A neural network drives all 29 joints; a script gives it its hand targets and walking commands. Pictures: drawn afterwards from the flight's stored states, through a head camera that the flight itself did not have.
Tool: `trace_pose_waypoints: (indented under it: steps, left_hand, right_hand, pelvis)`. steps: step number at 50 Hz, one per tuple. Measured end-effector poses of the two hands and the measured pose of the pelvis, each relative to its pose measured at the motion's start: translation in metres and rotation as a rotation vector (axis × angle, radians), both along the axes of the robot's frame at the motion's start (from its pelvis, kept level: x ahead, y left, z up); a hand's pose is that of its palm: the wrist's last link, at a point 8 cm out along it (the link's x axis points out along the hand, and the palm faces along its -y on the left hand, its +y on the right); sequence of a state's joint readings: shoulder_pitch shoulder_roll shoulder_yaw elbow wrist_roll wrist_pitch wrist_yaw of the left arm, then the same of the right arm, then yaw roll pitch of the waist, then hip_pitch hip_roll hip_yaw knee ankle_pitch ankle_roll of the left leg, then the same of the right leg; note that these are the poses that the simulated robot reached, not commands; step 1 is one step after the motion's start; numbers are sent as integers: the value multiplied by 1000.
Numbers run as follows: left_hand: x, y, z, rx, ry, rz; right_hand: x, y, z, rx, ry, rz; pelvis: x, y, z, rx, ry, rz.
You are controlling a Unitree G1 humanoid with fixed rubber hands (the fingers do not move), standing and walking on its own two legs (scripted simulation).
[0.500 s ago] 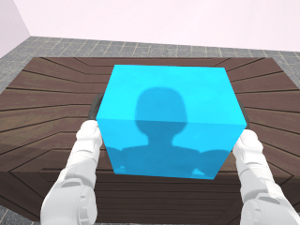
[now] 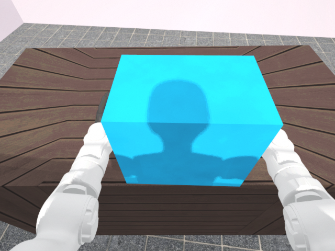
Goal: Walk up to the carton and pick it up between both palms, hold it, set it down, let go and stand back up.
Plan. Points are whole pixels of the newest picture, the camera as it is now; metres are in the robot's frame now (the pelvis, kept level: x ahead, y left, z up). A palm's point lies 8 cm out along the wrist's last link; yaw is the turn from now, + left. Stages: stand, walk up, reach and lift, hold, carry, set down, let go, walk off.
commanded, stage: set down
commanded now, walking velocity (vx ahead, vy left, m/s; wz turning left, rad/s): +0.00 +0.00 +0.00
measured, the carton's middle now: (184, 125) +0.42 -0.01 +0.06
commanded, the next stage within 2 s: none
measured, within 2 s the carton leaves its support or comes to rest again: neither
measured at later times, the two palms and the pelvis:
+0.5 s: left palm (83, 119) +0.40 +0.24 +0.10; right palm (293, 126) +0.40 -0.26 +0.10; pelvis -0.02 -0.01 -0.01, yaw +2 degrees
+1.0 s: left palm (63, 105) +0.40 +0.26 +0.16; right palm (308, 108) +0.40 -0.26 +0.16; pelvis -0.04 -0.01 -0.01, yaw +2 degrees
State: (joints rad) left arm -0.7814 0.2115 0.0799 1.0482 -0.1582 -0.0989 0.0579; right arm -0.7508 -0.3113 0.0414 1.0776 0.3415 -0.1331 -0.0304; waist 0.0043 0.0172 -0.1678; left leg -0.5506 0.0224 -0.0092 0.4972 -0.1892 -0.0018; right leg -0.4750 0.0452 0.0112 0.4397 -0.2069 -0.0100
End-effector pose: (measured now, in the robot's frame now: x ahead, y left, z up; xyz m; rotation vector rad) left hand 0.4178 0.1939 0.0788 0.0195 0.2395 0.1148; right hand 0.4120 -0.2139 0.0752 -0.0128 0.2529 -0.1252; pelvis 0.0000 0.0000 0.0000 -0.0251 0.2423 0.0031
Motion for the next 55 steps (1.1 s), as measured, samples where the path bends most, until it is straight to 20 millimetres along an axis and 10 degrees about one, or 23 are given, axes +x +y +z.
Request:
trace_pose_waypoints:
  steps: [12, 23, 55]
  left_hand:
    - [-11, 14, -15, 1, 54, 24]
    - [-14, 41, 21, 0, 6, 36]
    - [-24, 70, 96, -41, 6, 52]
  right_hand:
    - [-7, -12, -12, 32, 3, -8]
    - [-16, -46, 18, 12, -20, -13]
    - [-18, -51, 101, 32, -18, 60]
  pelvis:
    - [-6, -2, -4, -9, 35, 18]
    - [-18, -6, -8, -3, 29, 27]
    - [-39, -6, -5, -9, 19, 37]
